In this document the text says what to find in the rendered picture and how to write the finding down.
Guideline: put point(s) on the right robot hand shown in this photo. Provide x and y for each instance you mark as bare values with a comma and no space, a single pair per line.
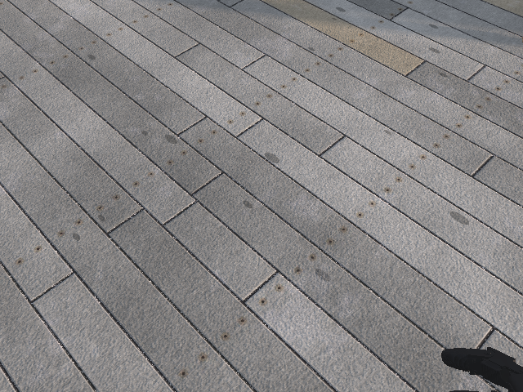
492,364

